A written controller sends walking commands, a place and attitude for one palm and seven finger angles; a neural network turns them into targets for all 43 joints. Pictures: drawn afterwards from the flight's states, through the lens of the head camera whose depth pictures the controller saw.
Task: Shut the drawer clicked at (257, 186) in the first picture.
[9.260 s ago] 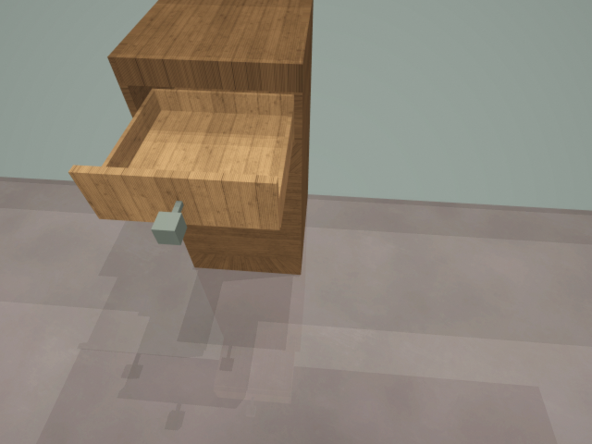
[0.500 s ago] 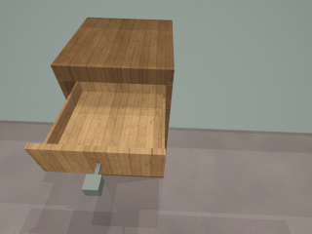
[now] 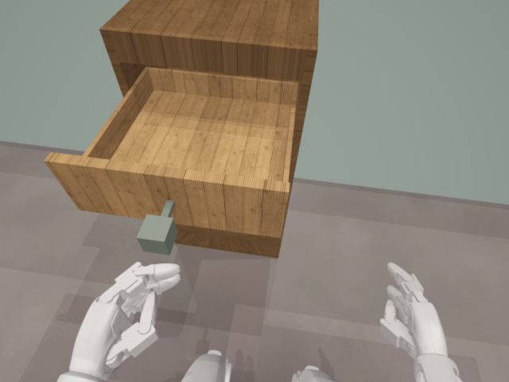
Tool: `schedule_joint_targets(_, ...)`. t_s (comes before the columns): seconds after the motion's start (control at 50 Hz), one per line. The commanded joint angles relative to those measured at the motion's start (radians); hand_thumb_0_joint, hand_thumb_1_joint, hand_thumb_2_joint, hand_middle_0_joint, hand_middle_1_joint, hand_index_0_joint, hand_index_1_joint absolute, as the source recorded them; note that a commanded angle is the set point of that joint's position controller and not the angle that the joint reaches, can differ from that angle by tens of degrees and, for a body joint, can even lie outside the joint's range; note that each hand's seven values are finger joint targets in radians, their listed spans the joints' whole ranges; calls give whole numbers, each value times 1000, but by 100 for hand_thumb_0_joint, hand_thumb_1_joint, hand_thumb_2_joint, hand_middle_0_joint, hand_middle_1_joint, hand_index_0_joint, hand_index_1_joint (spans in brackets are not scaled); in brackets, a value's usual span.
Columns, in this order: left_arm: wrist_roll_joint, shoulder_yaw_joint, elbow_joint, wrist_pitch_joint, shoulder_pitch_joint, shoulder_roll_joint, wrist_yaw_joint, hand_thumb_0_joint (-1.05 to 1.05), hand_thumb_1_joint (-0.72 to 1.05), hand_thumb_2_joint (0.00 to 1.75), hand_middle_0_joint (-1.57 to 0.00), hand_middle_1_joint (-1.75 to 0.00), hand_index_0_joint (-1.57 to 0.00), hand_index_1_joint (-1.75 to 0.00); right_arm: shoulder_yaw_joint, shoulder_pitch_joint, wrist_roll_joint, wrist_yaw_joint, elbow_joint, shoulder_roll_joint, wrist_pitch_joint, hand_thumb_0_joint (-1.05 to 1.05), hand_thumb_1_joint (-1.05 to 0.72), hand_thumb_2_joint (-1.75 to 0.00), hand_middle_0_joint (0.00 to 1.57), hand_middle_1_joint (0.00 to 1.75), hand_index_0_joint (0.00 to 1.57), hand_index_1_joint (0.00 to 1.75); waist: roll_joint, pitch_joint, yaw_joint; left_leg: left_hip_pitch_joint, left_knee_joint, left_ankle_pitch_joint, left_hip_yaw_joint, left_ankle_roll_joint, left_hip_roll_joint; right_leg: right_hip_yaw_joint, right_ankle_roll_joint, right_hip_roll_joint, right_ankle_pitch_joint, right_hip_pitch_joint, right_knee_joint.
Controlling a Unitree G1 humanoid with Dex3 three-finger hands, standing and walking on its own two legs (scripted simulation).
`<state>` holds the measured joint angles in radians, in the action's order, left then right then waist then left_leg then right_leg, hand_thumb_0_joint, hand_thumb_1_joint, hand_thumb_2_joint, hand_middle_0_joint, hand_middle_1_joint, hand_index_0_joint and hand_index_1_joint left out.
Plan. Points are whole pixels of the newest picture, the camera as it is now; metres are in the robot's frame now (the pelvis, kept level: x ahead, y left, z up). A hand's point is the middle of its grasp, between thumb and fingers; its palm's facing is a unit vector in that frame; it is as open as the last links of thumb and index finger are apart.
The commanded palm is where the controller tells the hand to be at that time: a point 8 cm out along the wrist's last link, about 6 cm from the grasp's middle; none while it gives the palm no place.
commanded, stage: raise the hand and make a fist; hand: left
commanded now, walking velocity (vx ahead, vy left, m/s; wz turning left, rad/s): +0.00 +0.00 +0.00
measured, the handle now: (162, 223) +0.34 +0.19 +0.05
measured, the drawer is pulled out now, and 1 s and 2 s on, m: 0.30 0.30 0.30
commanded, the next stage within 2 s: bring the fist close to the handle in 1.38 s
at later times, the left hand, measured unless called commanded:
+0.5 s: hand (136, 308) +0.19 +0.17 +0.10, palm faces -0.02 -1.00 -0.04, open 3.3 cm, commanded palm +0.15 +0.22 +0.11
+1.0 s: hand (129, 321) +0.16 +0.15 +0.14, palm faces -0.01 -1.00 -0.06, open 3.3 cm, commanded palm +0.12 +0.21 +0.15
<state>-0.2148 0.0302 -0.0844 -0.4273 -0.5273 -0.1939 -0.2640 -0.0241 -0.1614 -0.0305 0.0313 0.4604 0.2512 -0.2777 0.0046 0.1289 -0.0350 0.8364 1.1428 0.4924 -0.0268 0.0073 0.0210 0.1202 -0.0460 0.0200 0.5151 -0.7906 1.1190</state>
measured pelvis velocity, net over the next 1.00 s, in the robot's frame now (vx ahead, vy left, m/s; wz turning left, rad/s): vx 0.03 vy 0.01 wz -0.01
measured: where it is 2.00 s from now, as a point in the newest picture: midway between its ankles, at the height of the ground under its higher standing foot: outside the picture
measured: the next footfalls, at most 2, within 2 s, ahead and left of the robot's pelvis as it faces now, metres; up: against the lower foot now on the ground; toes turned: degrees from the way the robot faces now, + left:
none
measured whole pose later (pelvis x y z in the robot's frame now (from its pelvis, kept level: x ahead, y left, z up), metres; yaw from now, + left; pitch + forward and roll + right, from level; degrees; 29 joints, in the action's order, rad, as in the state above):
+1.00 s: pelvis +0.03 +0.01 +0.03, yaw +0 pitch +7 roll -2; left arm -0.19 0.00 -0.53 -0.27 -0.85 -0.19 -0.16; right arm 0.02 -0.25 -0.05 0.02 0.44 0.19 -0.19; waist 0.05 0.13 -0.03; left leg 0.63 0.98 0.47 -0.01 -0.01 0.01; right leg 0.10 -0.02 0.02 0.48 -0.58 0.94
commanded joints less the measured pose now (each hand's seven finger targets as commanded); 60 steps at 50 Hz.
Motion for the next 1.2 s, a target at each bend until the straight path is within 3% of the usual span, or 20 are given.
schedule_joint_targets(0.0, -12, 113, -306, -17, 114, -109, 71, 0, 90, 90, -74, -88, -74, -88, -25, -11, -2, 30, -124, 85, -16, 0, -90, -90, 20, 30, 20, 30, 42, 130, 49, -107, -196, -94, -6, -41, -23, -116, 16, -23, -24, 99, -274)
schedule_joint_targets(0.02, -3, 144, -286, -4, 82, -132, 86, 0, 90, 90, -76, -91, -76, -91, -27, -6, 0, 31, -117, 85, -5, 0, -90, -90, 20, 30, 20, 30, 45, 141, 39, -116, -196, -118, -2, -40, -22, -116, 16, -25, -53, 119, -276)
schedule_joint_targets(0.04, -3, 114, -287, 5, 58, -94, 85, 0, 90, 90, -78, -93, -78, -93, -20, -9, 0, 27, -124, 75, 1, 0, -90, -90, 20, 30, 20, 30, 50, 156, 37, -129, -205, -136, 0, -39, -23, -105, 18, -24, -79, 131, -272)
schedule_joint_targets(0.08, -9, 105, -283, 23, 20, -89, 74, 0, 90, 90, -82, -97, -82, -97, -18, 6, -2, 24, -124, 71, 6, 0, -90, -90, 20, 30, 20, 30, 57, 160, 34, -147, -220, -171, 1, -37, -21, -98, 19, -24, -133, 159, -275)
schedule_joint_targets(0.14, -14, 97, -260, 50, -52, -77, 56, 0, 90, 90, -88, -104, -88, -104, -15, 15, -3, 21, -122, 67, 13, 0, -90, -90, 20, 30, 20, 30, 2, 150, 30, -141, -236, -186, -1, -38, -22, -102, 26, -18, -151, 200, -296)
schedule_joint_targets(0.22, -34, 151, -273, 51, -95, -116, 50, 0, 90, 90, -96, -112, -96, -112, -22, 34, -8, 28, -109, 67, 8, 0, -90, -90, 20, 30, 20, 30, -60, 120, 28, -129, -241, -182, 0, -37, -21, -118, 36, -10, -127, 221, -329)
schedule_joint_targets(0.3, -49, 129, -354, 8, -124, -89, 56, 0, 90, 90, -104, -121, -104, -121, -27, 15, -11, 26, -110, 68, -12, 0, -90, -90, 20, 30, 20, 30, -23, 130, 28, -166, -260, -187, 1, -37, -22, -93, 31, -14, -125, 209, -315)
schedule_joint_targets(0.4, -28, 81, -426, -16, -185, -73, 73, 0, 90, 90, -114, -132, -114, -132, -35, 2, -10, 12, -115, 72, -24, 0, -90, -90, 20, 30, 20, 30, 27, 135, 34, -209, -269, -235, -1, -38, -20, -65, 27, -17, -209, 202, -290)
schedule_joint_targets(0.48, -12, 58, -457, 2, -228, -64, 81, 0, 90, 90, -122, -140, -122, -140, -36, 6, -15, 9, -134, 72, -8, 0, -90, -90, 20, 30, 20, 30, 27, 110, 37, -221, -283, -240, -1, -39, -19, -53, 26, -20, -224, 204, -291)
schedule_joint_targets(0.58, -2, 52, -527, 34, -302, -62, 101, 0, 90, 90, -132, -151, -132, -151, -36, 3, -18, 1, -162, 63, 12, 0, -90, -90, 20, 30, 20, 30, 37, 129, 21, -263, -301, -290, -5, -37, -10, -33, 25, -27, -267, 225, -284)
schedule_joint_targets(0.66, 16, -7, -576, 56, -320, -32, 110, 0, 90, 90, -140, -160, -140, -160, -26, 8, -19, -8, -184, 59, 25, 0, -90, -90, 20, 30, 20, 30, 45, 83, 31, -273, -312, -279, -9, -38, -6, -25, 27, -30, -251, 209, -289)
schedule_joint_targets(0.72, 29, 24, -582, 74, -345, -68, 119, 0, 90, 90, -140, -160, -140, -160, -22, 18, -17, -7, -186, 59, 37, 0, -90, -90, 20, 30, 20, 30, 27, 65, 24, -263, -316, -260, -9, -40, -5, -31, 26, -30, -240, 220, -302)
schedule_joint_targets(0.74, 26, -2, -589, 79, -347, -39, 115, 0, 90, 90, -140, -160, -140, -160, -17, 13, -17, -8, -195, 55, 41, 0, -90, -90, 20, 30, 20, 30, 18, 52, 29, -257, -321, -235, -9, -40, -8, -29, 27, -30, -221, 216, -306)
schedule_joint_targets(0.78, 18, 24, -614, 81, -342, -64, 112, 0, 90, 90, -140, -160, -140, -160, -18, 13, -21, -4, -199, 56, 43, 0, -90, -90, 20, 30, 20, 30, 13, 63, 26, -262, -322, -225, -8, -40, -8, -35, 27, -30, -213, 225, -315)
schedule_joint_targets(0.88, 10, 0, -668, 91, -369, -48, 105, 0, 90, 90, -140, -160, -140, -160, -9, 16, -27, -6, -208, 51, 28, 0, -90, -90, 20, 30, 20, 30, 29, 61, 23, -275, -333, -219, -10, -42, -8, -34, 27, -27, -202, 238, -327)
schedule_joint_targets(1.0, 3, 16, -642, 107, -345, -61, 100, 0, 90, 90, -140, -160, -140, -160, -6, 19, -31, 5, -195, 53, 10, 0, -90, -90, 20, 30, 20, 30, -11, 11, 33, -256, -340, -159, -9, -43, -14, -58, 31, -23, -133, 236, -373)
schedule_joint_targets(1.02, 2, 56, -611, 112, -360, -83, 104, 0, 90, 90, -140, -160, -140, -160, -10, 30, -32, 9, -186, 52, 10, 0, -90, -90, 20, 30, 20, 30, -23, 3, 18, -244, -341, -155, -8, -41, -15, -67, 27, -22, -118, 248, -385)
schedule_joint_targets(1.04, -1, 47, -602, 110, -366, -70, 99, 0, 90, 90, -140, -160, -140, -160, -8, 24, -33, 11, -186, 52, 10, 0, -90, -90, 20, 30, 20, 30, -25, 4, 21, -249, -343, -152, -2, -41, -17, -71, 28, -21, -115, 249, -390)
schedule_joint_targets(1.1, -14, 58, -625, 100, -381, -74, 91, 0, 90, 90, -140, -160, -140, -160, -10, 30, -36, 11, -186, 48, -2, 0, -90, -90, 20, 30, 20, 30, 9, 35, 8, -264, -344, -181, 4, -40, -20, -75, 27, -18, -148, 275, -387)
schedule_joint_targets(1.18, -25, 63, -622, 80, -369, -72, 86, 0, 90, 90, -140, -160, -140, -160, -12, 30, -35, 10, -171, 48, -22, 0, -90, -90, 20, 30, 20, 30, 11, 23, 13, -268, -341, -187, 8, -40, -22, -83, 28, -18, -155, 275, -398)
